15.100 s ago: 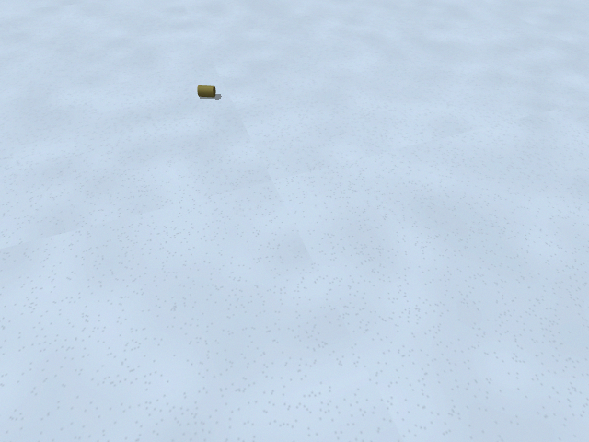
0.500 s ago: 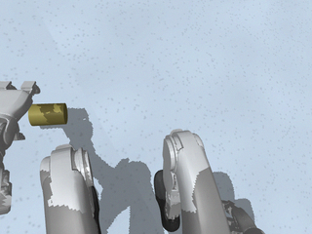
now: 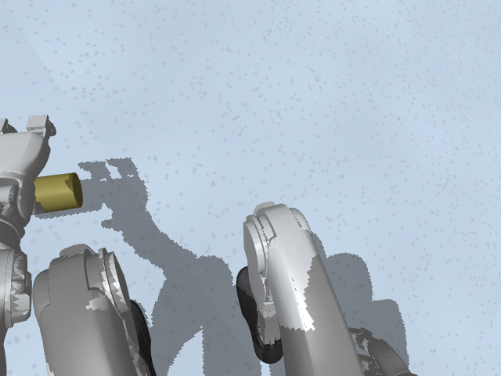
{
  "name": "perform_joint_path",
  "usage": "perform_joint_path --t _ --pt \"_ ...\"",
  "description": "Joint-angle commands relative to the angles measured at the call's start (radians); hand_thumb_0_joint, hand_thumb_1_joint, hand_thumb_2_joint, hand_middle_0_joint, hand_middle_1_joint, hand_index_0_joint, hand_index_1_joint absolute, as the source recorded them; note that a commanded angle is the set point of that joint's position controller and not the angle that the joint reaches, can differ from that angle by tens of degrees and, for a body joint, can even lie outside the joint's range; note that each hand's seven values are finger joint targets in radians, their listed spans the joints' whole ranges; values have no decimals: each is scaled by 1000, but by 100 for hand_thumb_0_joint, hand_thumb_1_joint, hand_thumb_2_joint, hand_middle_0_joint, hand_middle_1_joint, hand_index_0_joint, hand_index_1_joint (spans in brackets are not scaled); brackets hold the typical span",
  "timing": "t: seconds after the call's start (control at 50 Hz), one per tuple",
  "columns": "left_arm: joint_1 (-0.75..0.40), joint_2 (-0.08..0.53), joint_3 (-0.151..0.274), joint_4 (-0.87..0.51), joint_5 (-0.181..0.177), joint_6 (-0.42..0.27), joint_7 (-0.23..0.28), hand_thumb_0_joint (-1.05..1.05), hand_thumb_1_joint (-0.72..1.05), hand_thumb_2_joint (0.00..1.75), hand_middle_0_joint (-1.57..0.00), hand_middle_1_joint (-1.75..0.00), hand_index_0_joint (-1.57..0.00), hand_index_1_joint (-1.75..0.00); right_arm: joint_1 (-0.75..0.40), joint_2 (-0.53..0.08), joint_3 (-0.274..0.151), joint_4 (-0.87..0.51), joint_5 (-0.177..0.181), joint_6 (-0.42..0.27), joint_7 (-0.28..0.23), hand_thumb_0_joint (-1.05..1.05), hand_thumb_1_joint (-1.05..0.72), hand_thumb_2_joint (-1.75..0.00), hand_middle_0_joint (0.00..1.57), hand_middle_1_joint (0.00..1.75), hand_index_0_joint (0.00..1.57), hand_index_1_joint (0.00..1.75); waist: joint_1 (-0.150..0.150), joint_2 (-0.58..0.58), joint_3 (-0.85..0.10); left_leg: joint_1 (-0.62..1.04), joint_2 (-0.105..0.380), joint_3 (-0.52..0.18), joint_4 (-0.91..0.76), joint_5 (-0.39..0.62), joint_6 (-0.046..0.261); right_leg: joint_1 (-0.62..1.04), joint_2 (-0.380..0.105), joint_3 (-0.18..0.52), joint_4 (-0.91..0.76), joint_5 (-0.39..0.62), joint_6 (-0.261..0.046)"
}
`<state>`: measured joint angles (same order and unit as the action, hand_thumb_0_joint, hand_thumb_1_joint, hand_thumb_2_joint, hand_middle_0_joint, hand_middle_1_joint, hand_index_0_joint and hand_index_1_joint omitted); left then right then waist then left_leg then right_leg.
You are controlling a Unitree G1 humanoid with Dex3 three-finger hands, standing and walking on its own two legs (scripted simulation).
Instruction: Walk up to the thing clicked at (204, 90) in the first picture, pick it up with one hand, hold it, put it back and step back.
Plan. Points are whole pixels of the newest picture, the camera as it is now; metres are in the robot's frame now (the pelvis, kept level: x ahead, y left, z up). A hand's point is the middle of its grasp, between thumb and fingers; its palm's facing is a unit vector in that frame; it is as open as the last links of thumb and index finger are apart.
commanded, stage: approach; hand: left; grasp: from above
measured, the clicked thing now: (49, 193) +0.45 +0.27 -0.28
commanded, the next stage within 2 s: close in in 0.08 s
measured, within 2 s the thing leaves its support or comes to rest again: neither
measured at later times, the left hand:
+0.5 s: hand (32, 197) +0.43 +0.26 -0.19, palm faces -0.46 -0.03 -0.89, open 14.1 cm
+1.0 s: hand (42, 196) +0.44 +0.27 -0.24, palm faces -0.48 -0.09 -0.87, open 14.2 cm
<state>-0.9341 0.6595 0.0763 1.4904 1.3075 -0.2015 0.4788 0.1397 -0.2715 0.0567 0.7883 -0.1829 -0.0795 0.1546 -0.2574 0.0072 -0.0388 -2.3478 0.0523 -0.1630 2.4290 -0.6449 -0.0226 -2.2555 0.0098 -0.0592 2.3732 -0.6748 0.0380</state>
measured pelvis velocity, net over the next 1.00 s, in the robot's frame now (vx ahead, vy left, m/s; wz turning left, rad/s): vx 0.01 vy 0.00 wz -0.05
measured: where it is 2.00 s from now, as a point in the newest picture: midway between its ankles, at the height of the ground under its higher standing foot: (204, 349)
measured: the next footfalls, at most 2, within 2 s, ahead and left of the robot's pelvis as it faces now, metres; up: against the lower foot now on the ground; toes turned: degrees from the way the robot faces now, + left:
none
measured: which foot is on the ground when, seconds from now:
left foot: down 0.00-1.00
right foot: down 0.00-1.00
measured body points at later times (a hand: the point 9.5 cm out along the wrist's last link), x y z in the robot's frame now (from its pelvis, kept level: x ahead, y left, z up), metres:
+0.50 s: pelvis +0.00 +0.00 -0.01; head +0.22 +0.08 +0.38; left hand +0.45 +0.26 -0.14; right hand +0.08 -0.28 -0.10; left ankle +0.08 +0.14 -0.28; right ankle +0.10 -0.13 -0.28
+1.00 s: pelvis +0.01 +0.00 -0.03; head +0.26 +0.08 +0.34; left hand +0.46 +0.27 -0.19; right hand +0.04 -0.26 -0.12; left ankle +0.08 +0.14 -0.28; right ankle +0.10 -0.13 -0.28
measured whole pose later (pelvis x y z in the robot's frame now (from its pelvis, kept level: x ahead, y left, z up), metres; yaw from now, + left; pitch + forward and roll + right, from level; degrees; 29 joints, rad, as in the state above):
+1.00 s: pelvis +0.01 +0.00 -0.03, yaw -3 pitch +28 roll -9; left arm -0.90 0.79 0.14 1.62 1.33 -0.31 0.58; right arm 0.10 -0.28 0.15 0.81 -0.31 -0.17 0.25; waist -0.30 -0.06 0.07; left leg -2.38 0.04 -0.23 2.56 -0.70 -0.04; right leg -2.26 0.03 -0.10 2.46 -0.71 0.05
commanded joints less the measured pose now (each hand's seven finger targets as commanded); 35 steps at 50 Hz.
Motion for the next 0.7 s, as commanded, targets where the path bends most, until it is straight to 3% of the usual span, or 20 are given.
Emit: perform_joint_path --t 0.0,0.04,0.06,0.08,0.1,0.16,0.2,0.22,0.24,0.26,0.3,0.34,0.42,0.5,0.52,0.56,0.58,0.64,0.66,0.68 --pt "-250 273 22 -220 -68 -1 -32 0 -56 103 -8 -98 -7 -99 168 -230 -86 -32 12 -11 -12 0 -90 -89 20 30 20 30 53 198 -691 448 -45 137 -232 83 62 389 32 -65 -292 165 -59" --pt "-236 304 45 -323 -72 -22 -54 0 -55 104 -9 -100 -8 -101 185 -241 -106 -47 17 -7 -15 0 -90 -89 20 30 20 30 62 232 -767 505 -40 134 -240 119 53 435 30 -66 -294 195 -61" --pt "-204 212 -14 -290 -79 -26 -71 0 -55 102 -8 -101 -8 -101 195 -228 -112 -32 26 -2 -15 0 -90 -89 20 30 20 30 51 216 -734 500 -39 135 -248 105 52 415 32 -65 -304 183 -63" --pt "-224 153 -46 -277 -84 -35 -82 0 -55 102 -8 -100 -8 -100 202 -227 -115 -27 28 0 -13 0 -90 -89 20 30 20 30 12 186 -683 484 -40 126 -248 83 52 376 33 -79 -308 167 -62" --pt "-259 133 -66 -279 -92 -46 -92 0 -54 101 -8 -100 -8 -100 208 -229 -118 -23 33 3 -18 0 -90 -89 20 30 20 30 -1 164 -658 474 -38 119 -245 70 52 351 36 -85 -313 158 -63" --pt "-235 183 -48 -244 -72 -74 -91 0 -52 103 -8 -101 -9 -100 223 -241 -113 -15 32 4 -21 0 -90 -89 20 30 20 30 17 174 -638 508 -39 108 -242 114 44 339 33 -101 -288 189 -68" --pt "-233 175 -49 -237 -63 -94 -77 0 -52 101 -8 -99 -9 -99 208 -236 -107 -15 31 7 -20 0 -90 -89 20 30 20 30 32 182 -634 517 -40 108 -245 117 41 329 35 -102 -287 182 -70" --pt "-239 152 -62 -179 -49 -100 -67 0 -53 102 -8 -99 -9 -98 204 -233 -97 -11 25 7 -17 0 -90 -89 20 30 20 30 6 181 -585 504 -40 104 -241 107 39 299 34 -113 -273 174 -72" --pt "-240 167 -55 -187 -44 -113 -55 0 -52 101 -8 -99 -9 -98 184 -229 -92 -15 25 8 -18 0 -90 -89 20 30 20 30 24 185 -598 500 -39 107 -243 103 40 302 39 -109 -275 171 -70" --pt "-273 188 -49 -167 -34 -120 -40 0 -52 103 -9 -99 -9 -99 180 -231 -86 -14 21 7 -19 0 -90 -89 20 30 20 30 11 182 -582 488 -41 105 -236 87 41 288 40 -109 -271 157 -70" --pt "-266 223 -19 -134 -1 -131 -1 0 -52 103 -8 -99 -9 -98 173 -238 -79 -14 10 4 -20 0 -90 -89 20 30 20 30 18 199 -575 493 -42 110 -234 87 39 284 38 -109 -267 152 -69" --pt "-304 227 -24 -94 30 -135 35 0 -52 102 -9 -96 -8 -97 157 -242 -72 -10 -7 -4 -16 0 -89 -89 20 30 20 30 -6 224 -560 514 -38 106 -228 68 34 247 39 -119 -247 133 -70" --pt "-288 230 -15 -6 65 -119 104 0 -52 99 -6 -95 -6 -96 128 -252 -60 -4 -41 -28 -2 0 -89 -90 20 30 20 30 -18 254 -531 515 -45 101 -239 26 33 210 36 -136 -228 88 -67" --pt "-321 264 -1 -15 63 -95 153 0 -51 98 -7 -94 -6 -95 119 -266 -47 5 -74 -53 12 0 -89 -90 20 30 20 30 -36 283 -568 510 -43 105 -200 62 36 239 40 -126 -226 128 -62" --pt "-293 238 -22 21 52 -81 160 0 -53 100 -8 -93 -6 -95 111 -261 -42 18 -79 -57 17 0 -90 -90 20 30 20 30 -25 278 -584 505 -42 104 -198 68 35 238 42 -125 -224 132 -63" --pt "-307 271 5 27 47 -71 171 0 -52 99 -7 -94 -6 -95 106 -267 -32 0 -90 -69 29 0 -89 -90 20 30 20 30 -42 280 -579 497 -39 101 -176 77 35 252 44 -127 -206 152 -64" --pt "-292 247 -15 34 40 -63 170 0 -53 100 -7 -94 -5 -95 110 -269 -30 21 -94 -71 32 0 -89 -90 20 30 20 30 -39 276 -579 488 -38 103 -171 80 38 254 46 -125 -209 158 -62" --pt "-294 329 42 5 21 -58 177 0 -52 98 -6 -94 -6 -95 100 -279 -22 -2 -98 -79 41 0 -89 -90 20 30 20 30 -29 257 -614 459 -33 102 -139 105 42 319 50 -109 -204 191 -59" --pt "-271 325 39 31 27 -54 175 0 -52 97 -6 -95 -6 -95 114 -276 -16 5 -101 -79 46 0 -89 -90 20 30 20 30 -31 272 -606 445 -34 105 -135 115 43 328 51 -106 -193 206 -58" --pt "-257 365 85 32 16 -55 180 0 -52 98 -6 -95 -6 -95 124 -289 -21 10 -110 -78 48 0 -89 -90 20 30 20 30 -34 251 -620 439 -32 101 -132 121 45 344 51 -115 -198 214 -54"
